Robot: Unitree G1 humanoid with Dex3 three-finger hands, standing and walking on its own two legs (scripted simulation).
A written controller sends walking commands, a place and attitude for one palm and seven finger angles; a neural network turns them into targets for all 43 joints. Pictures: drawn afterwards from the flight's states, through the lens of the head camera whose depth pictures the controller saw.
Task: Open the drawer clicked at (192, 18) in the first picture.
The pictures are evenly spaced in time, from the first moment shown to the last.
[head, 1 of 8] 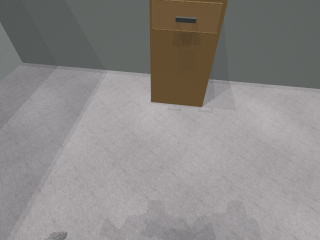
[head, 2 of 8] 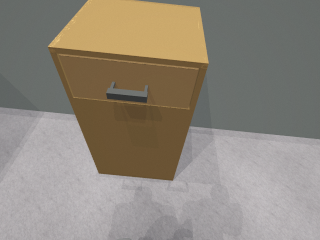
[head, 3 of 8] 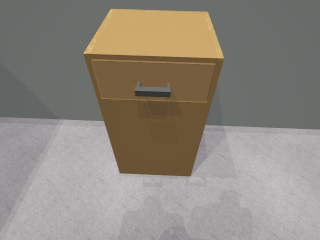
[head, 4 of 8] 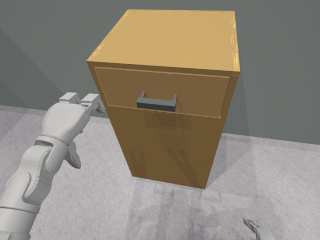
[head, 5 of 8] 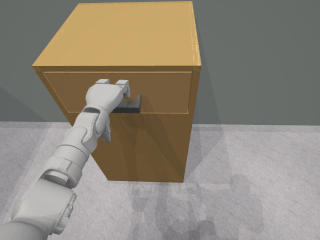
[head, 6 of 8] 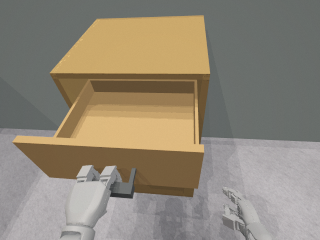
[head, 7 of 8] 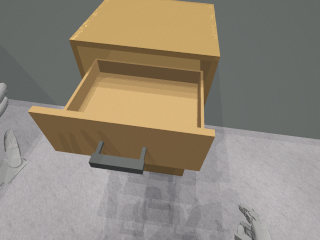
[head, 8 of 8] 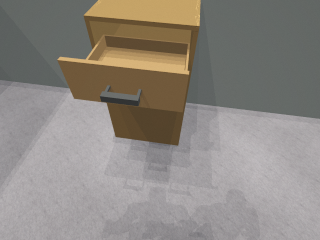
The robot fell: no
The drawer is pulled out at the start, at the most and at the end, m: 0.00 0.30 0.30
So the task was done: yes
